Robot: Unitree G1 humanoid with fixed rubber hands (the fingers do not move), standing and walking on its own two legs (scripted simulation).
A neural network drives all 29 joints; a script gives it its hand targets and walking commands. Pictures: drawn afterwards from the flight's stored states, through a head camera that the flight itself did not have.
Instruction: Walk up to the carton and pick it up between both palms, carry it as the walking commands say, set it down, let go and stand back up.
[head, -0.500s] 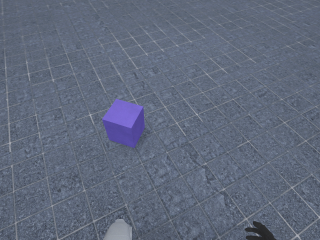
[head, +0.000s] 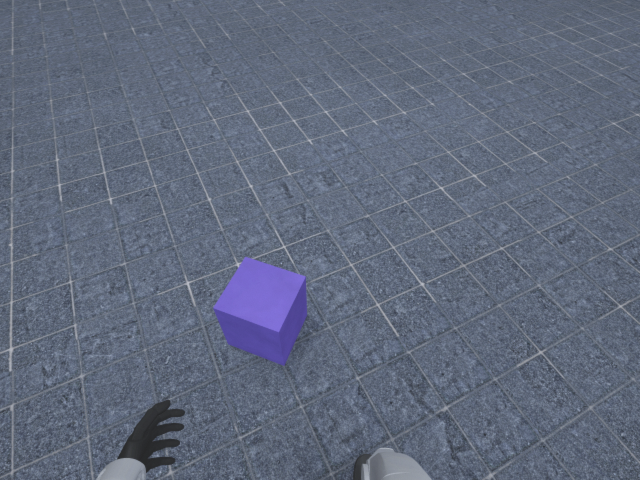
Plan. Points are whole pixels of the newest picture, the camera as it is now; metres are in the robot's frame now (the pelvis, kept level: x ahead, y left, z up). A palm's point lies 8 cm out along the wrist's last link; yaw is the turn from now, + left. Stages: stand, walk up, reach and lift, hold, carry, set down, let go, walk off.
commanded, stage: walk up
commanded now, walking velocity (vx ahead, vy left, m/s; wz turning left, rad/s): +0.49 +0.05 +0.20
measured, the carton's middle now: (265, 312) +0.69 +0.11 -0.65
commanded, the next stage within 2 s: none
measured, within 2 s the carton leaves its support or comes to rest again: neither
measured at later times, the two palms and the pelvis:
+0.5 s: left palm out of the picture +0.08 +0.23 -0.11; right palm (442, 367) +0.28 -0.22 -0.14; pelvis +0.17 +0.00 +0.01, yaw +4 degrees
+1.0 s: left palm (86, 410) +0.27 +0.34 -0.15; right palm (391, 379) +0.27 -0.13 -0.13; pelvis +0.26 +0.10 +0.01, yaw +2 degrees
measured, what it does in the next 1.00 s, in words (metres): walks ahead: right foot, then left foot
